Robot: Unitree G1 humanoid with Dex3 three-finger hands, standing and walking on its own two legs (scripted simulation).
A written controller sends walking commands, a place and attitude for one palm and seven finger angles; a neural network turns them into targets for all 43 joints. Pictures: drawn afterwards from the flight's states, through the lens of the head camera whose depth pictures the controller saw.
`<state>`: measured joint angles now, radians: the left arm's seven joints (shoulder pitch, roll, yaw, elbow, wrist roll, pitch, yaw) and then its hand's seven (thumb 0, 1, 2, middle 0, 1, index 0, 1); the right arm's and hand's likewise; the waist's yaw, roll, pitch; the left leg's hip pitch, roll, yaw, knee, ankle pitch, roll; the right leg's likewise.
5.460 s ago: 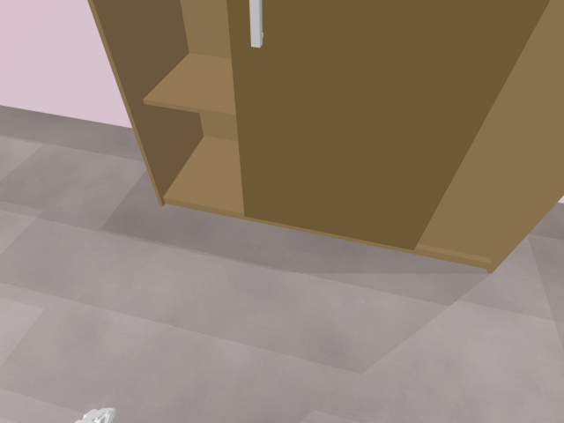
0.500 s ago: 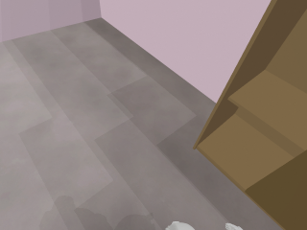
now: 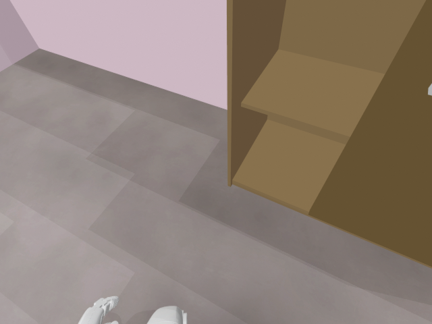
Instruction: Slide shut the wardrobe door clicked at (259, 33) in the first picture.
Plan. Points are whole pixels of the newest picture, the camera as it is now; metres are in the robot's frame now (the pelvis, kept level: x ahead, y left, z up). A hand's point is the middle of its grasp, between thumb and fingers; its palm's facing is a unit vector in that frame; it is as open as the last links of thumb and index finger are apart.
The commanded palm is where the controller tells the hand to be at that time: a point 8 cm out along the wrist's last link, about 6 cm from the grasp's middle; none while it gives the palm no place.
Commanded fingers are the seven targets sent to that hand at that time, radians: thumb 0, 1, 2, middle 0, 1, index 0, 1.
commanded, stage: turn to face it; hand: right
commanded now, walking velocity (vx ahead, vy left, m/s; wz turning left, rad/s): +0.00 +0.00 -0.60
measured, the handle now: out of the picture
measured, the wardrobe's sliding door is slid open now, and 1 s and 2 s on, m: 0.42 0.42 0.42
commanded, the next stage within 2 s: take the last steps up to it in 0.62 s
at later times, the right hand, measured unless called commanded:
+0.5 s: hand out of the picture +0.07 -0.17 -0.13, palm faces +0.29 +0.91 -0.29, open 7.4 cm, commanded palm none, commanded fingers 0.00 -0.90 -0.90 0.20 0.30 0.20 0.30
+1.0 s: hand out of the picture -0.08 -0.20 -0.17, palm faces +0.47 +0.85 -0.21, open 7.4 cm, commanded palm none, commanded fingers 0.00 -0.90 -0.90 0.20 0.30 0.20 0.30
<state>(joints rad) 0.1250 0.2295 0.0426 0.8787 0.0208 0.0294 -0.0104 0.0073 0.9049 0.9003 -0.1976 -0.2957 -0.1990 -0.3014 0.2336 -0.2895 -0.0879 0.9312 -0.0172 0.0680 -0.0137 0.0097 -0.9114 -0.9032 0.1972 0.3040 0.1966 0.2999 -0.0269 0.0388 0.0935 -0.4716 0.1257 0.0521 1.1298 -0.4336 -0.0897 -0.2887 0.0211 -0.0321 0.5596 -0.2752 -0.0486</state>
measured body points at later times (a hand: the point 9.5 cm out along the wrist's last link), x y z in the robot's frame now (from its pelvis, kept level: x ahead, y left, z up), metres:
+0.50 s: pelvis +0.01 +0.05 +0.01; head +0.05 +0.08 +0.45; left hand +0.13 +0.29 -0.16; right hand +0.05 -0.21 -0.11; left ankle +0.03 +0.15 -0.73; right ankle -0.05 -0.09 -0.64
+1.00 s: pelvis +0.01 -0.02 +0.01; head +0.00 -0.04 +0.46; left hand +0.17 +0.16 -0.12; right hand -0.11 -0.25 -0.15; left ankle +0.06 +0.12 -0.66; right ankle -0.05 -0.07 -0.73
